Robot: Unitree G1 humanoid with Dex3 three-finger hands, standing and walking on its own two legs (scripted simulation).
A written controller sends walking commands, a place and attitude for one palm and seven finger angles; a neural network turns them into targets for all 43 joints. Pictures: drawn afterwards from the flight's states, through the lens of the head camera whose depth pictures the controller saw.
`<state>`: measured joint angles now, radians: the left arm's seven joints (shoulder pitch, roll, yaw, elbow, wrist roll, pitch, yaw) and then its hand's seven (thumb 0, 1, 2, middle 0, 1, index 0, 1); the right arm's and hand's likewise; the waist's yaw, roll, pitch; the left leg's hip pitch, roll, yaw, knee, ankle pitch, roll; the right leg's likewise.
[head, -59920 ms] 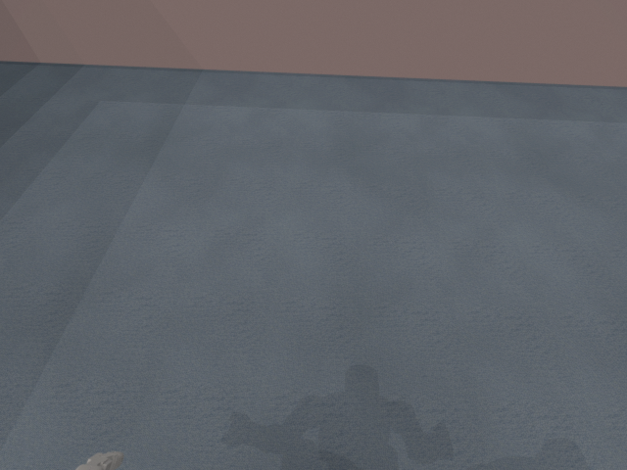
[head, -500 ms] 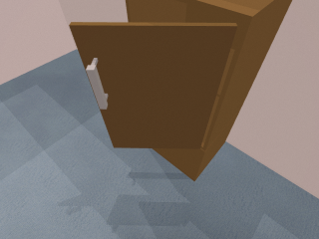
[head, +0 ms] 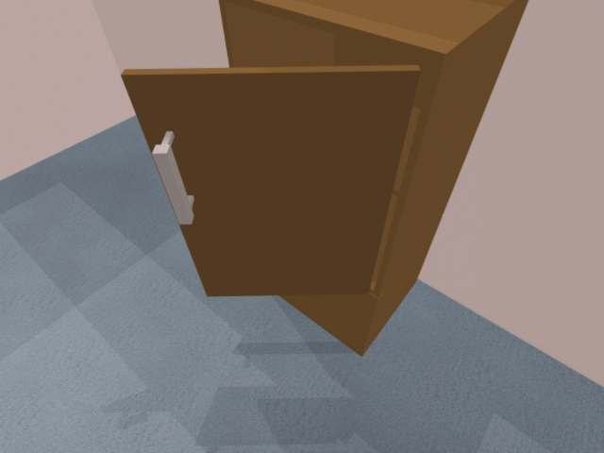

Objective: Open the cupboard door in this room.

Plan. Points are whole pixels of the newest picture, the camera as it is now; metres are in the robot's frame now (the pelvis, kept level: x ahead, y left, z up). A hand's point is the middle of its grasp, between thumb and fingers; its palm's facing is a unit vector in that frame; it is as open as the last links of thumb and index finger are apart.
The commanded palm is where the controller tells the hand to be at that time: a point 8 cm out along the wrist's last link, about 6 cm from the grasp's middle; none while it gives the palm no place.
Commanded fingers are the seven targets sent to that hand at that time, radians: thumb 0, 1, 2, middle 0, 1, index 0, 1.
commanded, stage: look again from close up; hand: left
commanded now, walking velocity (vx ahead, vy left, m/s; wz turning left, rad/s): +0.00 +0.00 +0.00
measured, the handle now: (177, 179) +0.52 +0.23 +0.07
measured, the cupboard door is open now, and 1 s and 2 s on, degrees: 40 40 40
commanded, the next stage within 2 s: raise the hand with hooked fingers in 0.62 s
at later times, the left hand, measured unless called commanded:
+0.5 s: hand out of the picture +0.02 +0.18 -0.18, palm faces +0.01 -0.98 -0.19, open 7.4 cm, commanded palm none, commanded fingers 0.00 0.90 0.90 -0.20 -0.30 -0.20 -0.30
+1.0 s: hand (168, 379) +0.21 +0.18 +0.00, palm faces +0.07 -1.00 +0.00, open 7.9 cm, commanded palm +0.14 +0.25 -0.04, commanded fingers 0.00 0.55 0.75 -0.23 -0.53 -0.23 -0.53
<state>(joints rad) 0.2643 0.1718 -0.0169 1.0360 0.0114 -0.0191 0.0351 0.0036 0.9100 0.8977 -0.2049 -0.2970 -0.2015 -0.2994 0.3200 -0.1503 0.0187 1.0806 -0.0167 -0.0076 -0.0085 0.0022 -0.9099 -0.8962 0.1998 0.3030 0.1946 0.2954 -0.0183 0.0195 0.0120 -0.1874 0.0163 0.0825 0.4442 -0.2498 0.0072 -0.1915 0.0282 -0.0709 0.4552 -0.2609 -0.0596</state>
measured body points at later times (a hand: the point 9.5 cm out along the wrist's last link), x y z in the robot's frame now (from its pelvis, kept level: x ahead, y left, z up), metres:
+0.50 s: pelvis +0.02 +0.01 +0.00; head +0.03 +0.01 +0.45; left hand +0.02 +0.23 -0.16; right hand +0.04 -0.22 -0.16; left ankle -0.01 +0.11 -0.74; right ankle -0.01 -0.08 -0.74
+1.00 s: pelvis -0.01 +0.01 -0.04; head +0.01 +0.01 +0.41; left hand +0.20 +0.24 +0.01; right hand +0.17 -0.24 -0.12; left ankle -0.01 +0.11 -0.74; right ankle -0.01 -0.08 -0.74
